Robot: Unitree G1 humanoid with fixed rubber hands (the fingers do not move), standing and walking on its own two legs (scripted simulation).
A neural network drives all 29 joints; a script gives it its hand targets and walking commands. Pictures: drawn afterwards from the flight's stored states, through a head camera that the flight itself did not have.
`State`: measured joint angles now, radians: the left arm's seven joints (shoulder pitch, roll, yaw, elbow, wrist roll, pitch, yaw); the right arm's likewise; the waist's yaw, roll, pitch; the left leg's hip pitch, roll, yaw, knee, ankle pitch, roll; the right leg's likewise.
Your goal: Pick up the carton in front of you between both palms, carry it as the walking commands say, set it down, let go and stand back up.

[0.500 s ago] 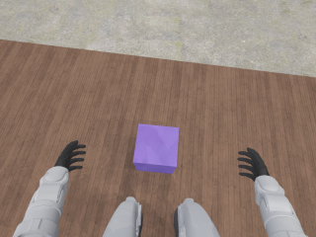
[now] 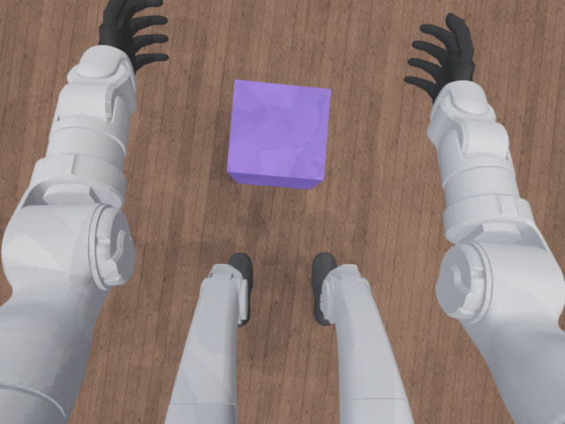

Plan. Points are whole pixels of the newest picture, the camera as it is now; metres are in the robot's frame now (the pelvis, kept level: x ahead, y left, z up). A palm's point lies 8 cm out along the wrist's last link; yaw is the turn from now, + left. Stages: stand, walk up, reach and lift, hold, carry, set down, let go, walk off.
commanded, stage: reach and lift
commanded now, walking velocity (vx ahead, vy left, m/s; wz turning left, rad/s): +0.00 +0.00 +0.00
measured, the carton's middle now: (277, 142) +0.53 +0.01 -0.52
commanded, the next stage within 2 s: none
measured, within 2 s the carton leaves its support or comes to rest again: leaves its support in 1.80 s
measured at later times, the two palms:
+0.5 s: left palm (174, 107) +0.54 +0.20 -0.28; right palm (387, 122) +0.52 -0.19 -0.28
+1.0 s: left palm (200, 130) +0.54 +0.19 -0.46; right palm (358, 142) +0.52 -0.18 -0.45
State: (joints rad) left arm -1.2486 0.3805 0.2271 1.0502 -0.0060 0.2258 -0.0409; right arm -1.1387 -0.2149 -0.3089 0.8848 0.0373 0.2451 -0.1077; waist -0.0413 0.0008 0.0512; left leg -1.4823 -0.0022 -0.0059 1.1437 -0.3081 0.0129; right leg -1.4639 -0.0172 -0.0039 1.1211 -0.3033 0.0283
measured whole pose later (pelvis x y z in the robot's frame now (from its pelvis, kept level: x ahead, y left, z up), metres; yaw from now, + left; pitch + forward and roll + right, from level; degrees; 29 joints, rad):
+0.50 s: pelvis +0.02 -0.01 -0.12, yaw -1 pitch +53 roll -2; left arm -1.20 0.33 0.24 1.01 -0.03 0.06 0.03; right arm -1.11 -0.19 -0.30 0.87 0.05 0.06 -0.12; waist -0.02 0.00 -0.06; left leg -2.05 -0.01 -0.02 1.62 -0.50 0.00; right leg -2.03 0.01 0.02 1.60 -0.50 0.04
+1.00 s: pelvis -0.02 -0.01 -0.27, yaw -2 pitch +38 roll -3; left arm -1.58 0.48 0.00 1.24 -0.24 0.06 0.07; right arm -1.49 -0.30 -0.15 1.13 0.23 0.06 -0.16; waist -0.02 -0.02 0.40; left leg -2.29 -0.01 -0.04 2.17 -0.54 0.00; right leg -2.26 0.03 0.01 2.14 -0.54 0.05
